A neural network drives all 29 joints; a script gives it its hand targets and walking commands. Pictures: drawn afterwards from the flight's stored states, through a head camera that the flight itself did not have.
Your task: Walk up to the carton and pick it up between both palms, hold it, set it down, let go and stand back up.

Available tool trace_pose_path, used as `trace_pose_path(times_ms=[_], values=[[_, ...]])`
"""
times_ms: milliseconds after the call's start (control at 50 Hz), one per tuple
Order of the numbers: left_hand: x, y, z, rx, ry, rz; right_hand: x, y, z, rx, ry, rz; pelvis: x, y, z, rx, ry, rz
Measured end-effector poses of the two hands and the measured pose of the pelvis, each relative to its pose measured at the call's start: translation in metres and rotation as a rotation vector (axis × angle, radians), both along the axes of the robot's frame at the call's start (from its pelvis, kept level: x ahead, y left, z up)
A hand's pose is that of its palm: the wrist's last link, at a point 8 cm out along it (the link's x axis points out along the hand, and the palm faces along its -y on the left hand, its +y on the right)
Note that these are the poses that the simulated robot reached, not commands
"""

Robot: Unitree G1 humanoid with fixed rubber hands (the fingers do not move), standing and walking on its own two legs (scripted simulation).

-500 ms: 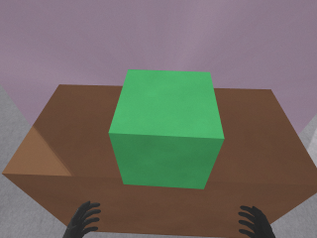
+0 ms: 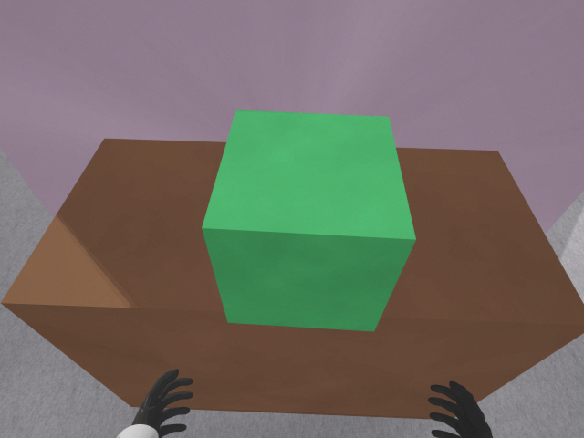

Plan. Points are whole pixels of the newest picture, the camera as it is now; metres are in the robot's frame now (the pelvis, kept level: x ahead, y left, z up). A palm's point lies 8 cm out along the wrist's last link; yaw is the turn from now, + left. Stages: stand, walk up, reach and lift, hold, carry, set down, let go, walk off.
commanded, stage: set down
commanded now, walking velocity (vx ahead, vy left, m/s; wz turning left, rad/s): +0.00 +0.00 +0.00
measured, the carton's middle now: (306, 222) +0.44 +0.03 +0.03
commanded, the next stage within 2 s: let go in 0.60 s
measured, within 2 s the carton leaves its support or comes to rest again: neither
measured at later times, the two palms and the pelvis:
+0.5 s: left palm (155, 434) +0.15 +0.23 -0.10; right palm out of the picture +0.14 -0.21 -0.10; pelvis -0.02 +0.00 +0.00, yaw -1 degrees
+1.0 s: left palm (154, 425) +0.16 +0.22 -0.08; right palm out of the picture +0.15 -0.23 -0.09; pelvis -0.01 +0.00 +0.00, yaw -1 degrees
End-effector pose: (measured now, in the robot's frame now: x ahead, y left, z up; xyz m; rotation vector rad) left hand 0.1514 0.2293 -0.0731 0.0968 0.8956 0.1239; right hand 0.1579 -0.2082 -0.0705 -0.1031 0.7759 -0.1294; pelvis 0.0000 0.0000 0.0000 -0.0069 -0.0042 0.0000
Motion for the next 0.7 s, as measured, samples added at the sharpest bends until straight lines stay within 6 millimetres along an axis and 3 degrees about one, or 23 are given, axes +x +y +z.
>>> trace_pose_path(times_ms=[360, 700], values=[[-0.005, -0.005, -0.021, 0.022, 0.190, -0.030, -0.018, -0.003, -0.022, 0.002, 0.171, -0.017, -0.014, 0.004, -0.001, 0.002, -0.005, -0.007], [0.004, 0.003, -0.030, 0.052, 0.275, -0.032, -0.015, -0.008, -0.035, -0.002, 0.252, -0.030, -0.014, 0.006, -0.003, -0.001, 0.013, -0.011]])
